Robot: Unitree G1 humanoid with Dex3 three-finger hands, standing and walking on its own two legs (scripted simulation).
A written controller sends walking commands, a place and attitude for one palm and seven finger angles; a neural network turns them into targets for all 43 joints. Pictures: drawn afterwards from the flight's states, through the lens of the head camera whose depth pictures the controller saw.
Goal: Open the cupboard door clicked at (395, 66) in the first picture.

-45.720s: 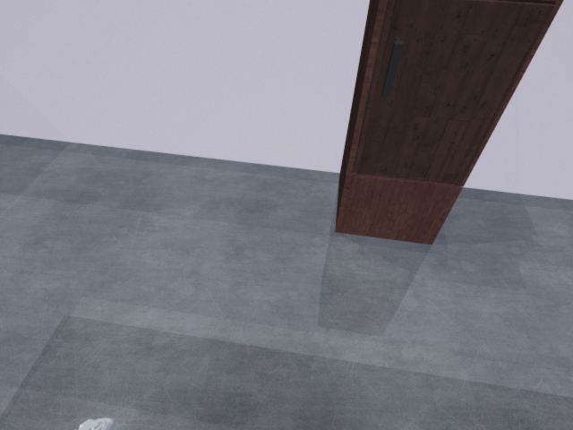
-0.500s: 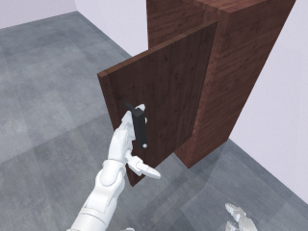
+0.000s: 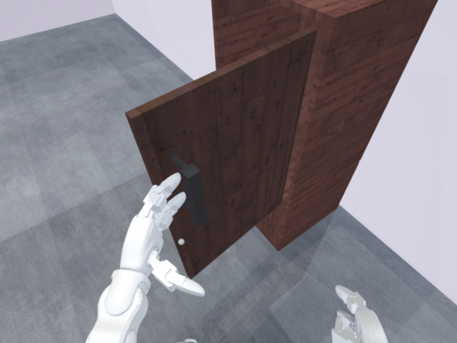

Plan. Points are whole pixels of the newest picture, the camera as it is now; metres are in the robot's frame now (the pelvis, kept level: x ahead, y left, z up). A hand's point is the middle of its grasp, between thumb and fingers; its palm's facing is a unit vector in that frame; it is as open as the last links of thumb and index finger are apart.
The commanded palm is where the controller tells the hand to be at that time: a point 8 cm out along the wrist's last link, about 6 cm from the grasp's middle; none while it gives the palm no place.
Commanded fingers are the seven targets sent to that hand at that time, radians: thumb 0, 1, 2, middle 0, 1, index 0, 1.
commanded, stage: slide the hand sideways off the handle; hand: left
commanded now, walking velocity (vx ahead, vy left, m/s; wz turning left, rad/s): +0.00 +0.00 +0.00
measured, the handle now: (188, 191) +0.36 +0.09 +0.08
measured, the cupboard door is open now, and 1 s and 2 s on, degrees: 96 96 96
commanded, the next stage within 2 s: draw the hand back to the body in 0.40 s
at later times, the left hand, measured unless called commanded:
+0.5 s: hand (143, 267) +0.22 +0.14 +0.07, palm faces -0.06 -1.00 -0.04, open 16.3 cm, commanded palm +0.21 +0.19 +0.08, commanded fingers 0.00 -0.50 0.30 -0.15 -0.30 -0.15 -0.30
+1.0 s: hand (98, 264) +0.21 +0.19 +0.12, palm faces -0.05 -1.00 -0.07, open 16.2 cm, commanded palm +0.18 +0.25 +0.13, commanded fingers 0.00 -0.29 0.39 -0.16 -0.30 -0.16 -0.30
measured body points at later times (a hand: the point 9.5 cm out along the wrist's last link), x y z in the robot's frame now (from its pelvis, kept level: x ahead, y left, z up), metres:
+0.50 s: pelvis +0.01 +0.00 -0.01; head +0.03 -0.03 +0.44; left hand +0.22 +0.20 +0.08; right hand +0.19 -0.24 -0.09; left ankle +0.04 +0.14 -0.70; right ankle -0.02 -0.10 -0.70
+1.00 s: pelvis +0.00 +0.02 +0.01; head +0.00 +0.00 +0.46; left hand +0.20 +0.24 +0.13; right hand +0.19 -0.20 -0.06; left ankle +0.04 +0.14 -0.70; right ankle -0.02 -0.10 -0.70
